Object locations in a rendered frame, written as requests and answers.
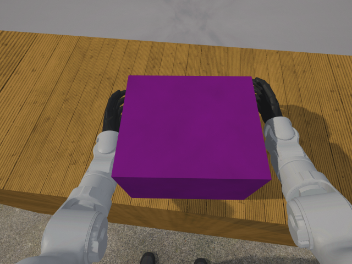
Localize left robot upper arm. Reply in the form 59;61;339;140
16;208;108;264

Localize robot right hand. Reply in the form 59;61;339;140
252;77;283;123

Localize right robot upper arm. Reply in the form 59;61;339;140
287;192;352;264

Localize left robot foot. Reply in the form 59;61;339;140
140;252;156;264

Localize robot left hand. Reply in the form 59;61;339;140
102;90;126;132

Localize robot right forearm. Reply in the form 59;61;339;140
263;117;352;209

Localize carton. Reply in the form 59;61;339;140
111;75;272;200

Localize pedestal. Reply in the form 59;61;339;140
0;30;352;247

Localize robot left forearm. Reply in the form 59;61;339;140
41;130;119;252

